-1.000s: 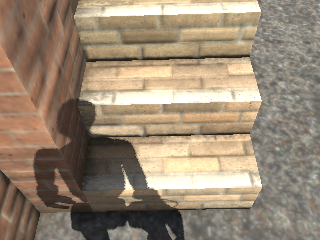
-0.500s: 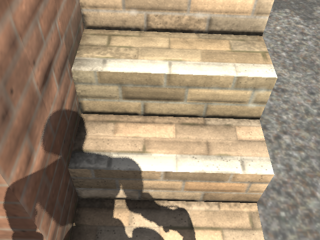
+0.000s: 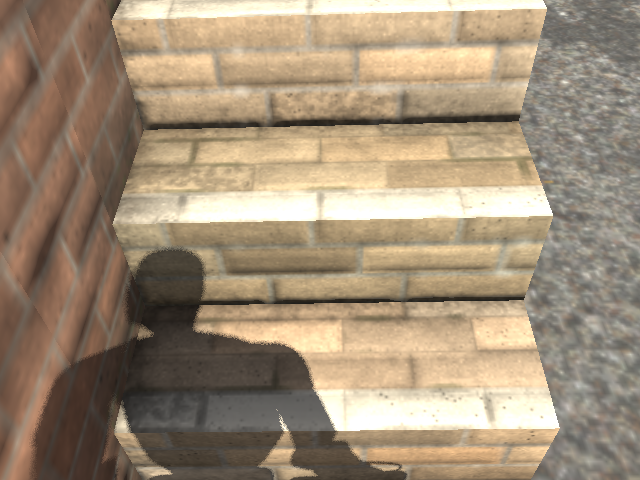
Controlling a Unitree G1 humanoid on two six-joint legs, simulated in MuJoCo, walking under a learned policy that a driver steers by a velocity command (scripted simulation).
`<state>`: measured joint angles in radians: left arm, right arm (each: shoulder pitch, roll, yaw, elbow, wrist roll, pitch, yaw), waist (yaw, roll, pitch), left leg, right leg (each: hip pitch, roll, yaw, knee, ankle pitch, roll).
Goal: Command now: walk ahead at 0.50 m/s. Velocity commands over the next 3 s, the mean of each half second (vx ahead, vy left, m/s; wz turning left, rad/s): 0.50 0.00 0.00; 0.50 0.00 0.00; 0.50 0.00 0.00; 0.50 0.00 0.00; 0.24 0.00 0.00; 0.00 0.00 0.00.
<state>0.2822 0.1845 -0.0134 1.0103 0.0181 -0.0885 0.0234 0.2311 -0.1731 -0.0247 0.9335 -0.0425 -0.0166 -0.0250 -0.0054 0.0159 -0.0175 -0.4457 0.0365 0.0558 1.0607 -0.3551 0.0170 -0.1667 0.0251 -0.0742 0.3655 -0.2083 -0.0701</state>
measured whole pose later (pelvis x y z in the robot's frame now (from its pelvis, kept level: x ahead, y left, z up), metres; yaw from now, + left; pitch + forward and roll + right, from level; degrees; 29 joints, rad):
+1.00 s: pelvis +0.28 -0.12 +0.18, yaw +0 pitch -2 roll +3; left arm 0.54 0.14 0.02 1.04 0.04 -0.11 -0.02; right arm 0.08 -0.04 0.00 0.71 0.00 0.00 -0.06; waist 0.05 0.02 -0.03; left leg -1.28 -0.19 -0.11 2.40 -0.13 0.08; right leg -0.23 -0.03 -0.12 0.69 -0.44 -0.07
